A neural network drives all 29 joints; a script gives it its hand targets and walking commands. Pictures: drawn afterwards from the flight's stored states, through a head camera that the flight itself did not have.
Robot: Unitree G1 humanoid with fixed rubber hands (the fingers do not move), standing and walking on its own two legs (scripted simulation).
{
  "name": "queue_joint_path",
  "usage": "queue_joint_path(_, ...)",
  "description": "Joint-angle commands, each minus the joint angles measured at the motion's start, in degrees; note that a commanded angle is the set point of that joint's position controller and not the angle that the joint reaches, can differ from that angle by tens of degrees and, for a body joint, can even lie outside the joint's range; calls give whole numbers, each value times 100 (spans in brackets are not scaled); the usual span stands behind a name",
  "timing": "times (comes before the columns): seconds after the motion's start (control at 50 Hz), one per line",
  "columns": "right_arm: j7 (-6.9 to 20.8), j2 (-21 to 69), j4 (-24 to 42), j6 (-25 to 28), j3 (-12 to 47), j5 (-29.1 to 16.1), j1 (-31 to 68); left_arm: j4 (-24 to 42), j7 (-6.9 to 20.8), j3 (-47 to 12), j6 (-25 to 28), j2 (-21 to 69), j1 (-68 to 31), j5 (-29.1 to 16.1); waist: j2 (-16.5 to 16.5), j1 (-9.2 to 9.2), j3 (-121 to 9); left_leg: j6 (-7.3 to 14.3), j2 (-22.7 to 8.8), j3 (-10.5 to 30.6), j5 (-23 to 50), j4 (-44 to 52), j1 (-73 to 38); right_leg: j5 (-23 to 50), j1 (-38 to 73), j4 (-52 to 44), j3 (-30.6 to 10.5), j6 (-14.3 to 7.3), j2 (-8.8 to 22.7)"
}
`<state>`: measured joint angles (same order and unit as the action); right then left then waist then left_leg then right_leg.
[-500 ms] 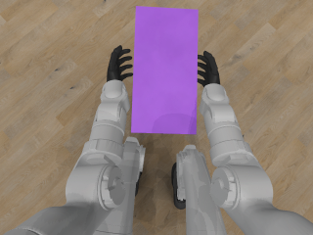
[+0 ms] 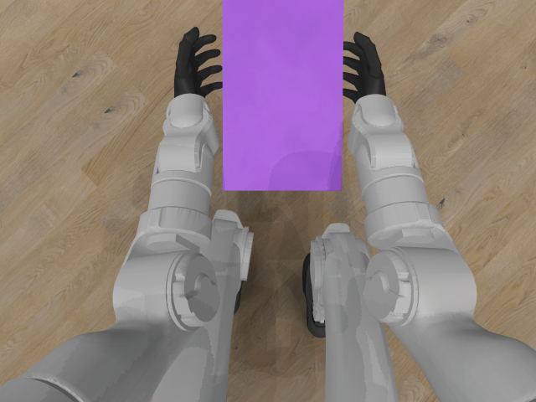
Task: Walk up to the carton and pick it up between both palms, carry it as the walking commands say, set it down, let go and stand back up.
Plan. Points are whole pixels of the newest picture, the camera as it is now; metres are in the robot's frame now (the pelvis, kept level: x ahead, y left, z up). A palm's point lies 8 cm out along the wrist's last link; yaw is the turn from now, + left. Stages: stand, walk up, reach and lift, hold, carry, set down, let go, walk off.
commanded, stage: set down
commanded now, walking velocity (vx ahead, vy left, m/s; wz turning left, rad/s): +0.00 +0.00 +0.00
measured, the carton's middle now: (276, 99) +0.51 +0.04 -0.19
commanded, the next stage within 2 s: none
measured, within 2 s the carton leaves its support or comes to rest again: neither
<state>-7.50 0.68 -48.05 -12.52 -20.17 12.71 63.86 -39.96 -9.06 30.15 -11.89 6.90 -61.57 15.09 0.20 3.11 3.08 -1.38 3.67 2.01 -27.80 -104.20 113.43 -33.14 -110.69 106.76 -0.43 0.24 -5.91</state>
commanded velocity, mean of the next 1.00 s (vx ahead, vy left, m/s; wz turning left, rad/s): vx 0.00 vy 0.00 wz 0.00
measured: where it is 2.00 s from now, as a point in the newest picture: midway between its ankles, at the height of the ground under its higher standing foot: (273, 298)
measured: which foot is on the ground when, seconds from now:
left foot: down 0.00-1.00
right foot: down 0.00-1.00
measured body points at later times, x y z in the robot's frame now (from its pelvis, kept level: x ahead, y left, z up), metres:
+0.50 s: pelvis +0.00 +0.00 -0.06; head +0.33 +0.01 +0.24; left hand +0.51 +0.15 -0.19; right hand +0.54 -0.08 -0.20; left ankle +0.13 +0.12 -0.44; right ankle +0.10 -0.11 -0.44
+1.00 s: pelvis +0.00 +0.00 -0.09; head +0.34 +0.00 +0.20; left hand +0.53 +0.15 -0.22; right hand +0.55 -0.08 -0.24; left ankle +0.12 +0.12 -0.44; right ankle +0.10 -0.11 -0.44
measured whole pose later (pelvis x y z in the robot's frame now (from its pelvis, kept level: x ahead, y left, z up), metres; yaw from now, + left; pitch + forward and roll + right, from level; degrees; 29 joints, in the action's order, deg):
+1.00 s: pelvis +0.00 +0.00 -0.09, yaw +0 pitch +37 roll +0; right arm -9.7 -6.4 -54.8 -12.4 -13.0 5.5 76.7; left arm -45.3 -10.2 28.4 -11.8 1.1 -73.5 9.9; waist -0.5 3.9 13.3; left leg -2.3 4.2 1.4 -30.4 -121.1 127.5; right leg -36.2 -124.9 124.3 0.2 0.5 -6.9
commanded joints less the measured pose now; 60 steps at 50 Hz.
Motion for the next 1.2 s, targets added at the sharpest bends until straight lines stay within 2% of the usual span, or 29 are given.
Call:
queue_joint_path(0.0,860,5170,269,280,2269,-419,3598,-583,1004,-2665,-42,5190,-3272,-413,173,57,-5918,-30,811,-332,1161,608,-3483,1144,2323,-1042,54,72,-740)
queue_joint_path(0.62,1042,4571,118,364,2643,-1028,4618,-643,1239,-2922,4,4617,-4259,-902,212,155,-5732,-41,655,-482,1534,-783,-2774,1399,1480,316,175,53,-631)
queue_joint_path(0.76,1060,4652,549,416,3040,-1351,4984,-703,1309,-3115,-18,4942,-4111,-1209,338,108,-6255,-25,658,-488,2001,-1054,-2958,1820,1737,540,222,50,-618)
queue_joint_path(0.86,1109,4700,287,356,2896,-1260,4763,-817,1398,-2998,-83,4907,-4084,-1132,338,54,-5758,-20,655,-481,1767,-1032,-2572,1673,1522,537,215,44,-603)
queue_joint_path(1.04,1150,4431,4,422,2588,-1144,4974,-1013,1457,-2549,-32,4558,-4249,-944,329,212,-5312,-10,621,-530,1428,-1039,-2222,1306,1177,515,166,27,-566)
queue_joint_path(1.18,1122,4306,-109,419,2462,-1055,5041,-1177,1542,-2333,-47,4458,-4258,-927,456,153,-5200,-8,589,-553,1296,-1110,-1995,1239,1234,514,153,26,-533)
